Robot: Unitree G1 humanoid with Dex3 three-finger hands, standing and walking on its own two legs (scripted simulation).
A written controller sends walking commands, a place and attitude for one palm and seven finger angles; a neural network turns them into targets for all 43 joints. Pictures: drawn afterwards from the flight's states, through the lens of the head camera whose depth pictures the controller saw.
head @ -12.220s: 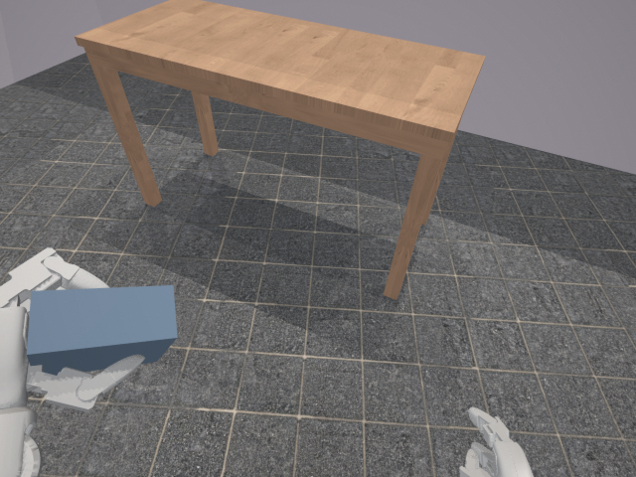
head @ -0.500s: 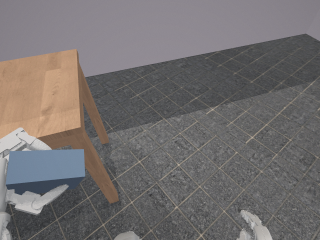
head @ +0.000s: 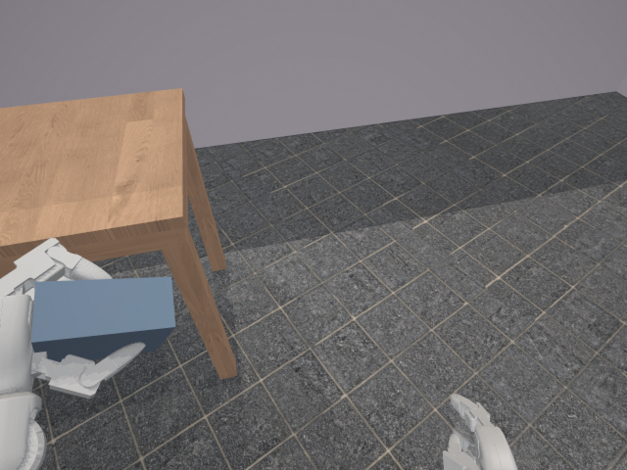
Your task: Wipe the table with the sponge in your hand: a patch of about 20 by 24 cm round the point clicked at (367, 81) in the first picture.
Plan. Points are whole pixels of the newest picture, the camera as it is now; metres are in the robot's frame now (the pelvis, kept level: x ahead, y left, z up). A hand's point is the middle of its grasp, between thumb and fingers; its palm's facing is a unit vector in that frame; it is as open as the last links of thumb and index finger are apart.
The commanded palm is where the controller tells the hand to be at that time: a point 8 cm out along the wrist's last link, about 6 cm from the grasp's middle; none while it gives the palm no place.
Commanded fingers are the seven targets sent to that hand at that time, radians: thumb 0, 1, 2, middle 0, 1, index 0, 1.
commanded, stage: come to a stop and stand still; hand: left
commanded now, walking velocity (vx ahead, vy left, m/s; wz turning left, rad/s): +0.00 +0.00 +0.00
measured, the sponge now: (124, 320) +0.22 +0.21 +0.15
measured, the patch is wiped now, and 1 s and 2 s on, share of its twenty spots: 0.00 0.00 0.00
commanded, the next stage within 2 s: look again from close up in 0.46 s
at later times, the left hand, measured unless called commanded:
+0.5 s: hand (42, 351) +0.18 +0.27 +0.15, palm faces +0.42 -0.80 -0.44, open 9.5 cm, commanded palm +0.13 +0.30 +0.18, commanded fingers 0.00 0.10 1.30 -1.20 -1.60 -1.20 -1.60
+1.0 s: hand out of the picture +0.19 +0.32 +0.16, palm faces +0.45 -0.80 -0.40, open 9.5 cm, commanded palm +0.13 +0.33 +0.18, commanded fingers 0.00 0.10 1.30 -1.20 -1.60 -1.20 -1.60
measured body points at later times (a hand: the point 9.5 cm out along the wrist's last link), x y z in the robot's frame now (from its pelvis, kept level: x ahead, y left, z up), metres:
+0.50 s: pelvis -0.03 +0.02 +0.00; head -0.04 +0.01 +0.45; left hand +0.15 +0.31 +0.18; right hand +0.12 -0.20 -0.10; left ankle -0.01 +0.13 -0.73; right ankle +0.08 -0.05 -0.73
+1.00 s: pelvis -0.01 +0.04 +0.00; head -0.01 +0.07 +0.45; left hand +0.16 +0.36 +0.18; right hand +0.14 -0.16 -0.08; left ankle -0.01 +0.13 -0.73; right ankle +0.08 -0.05 -0.73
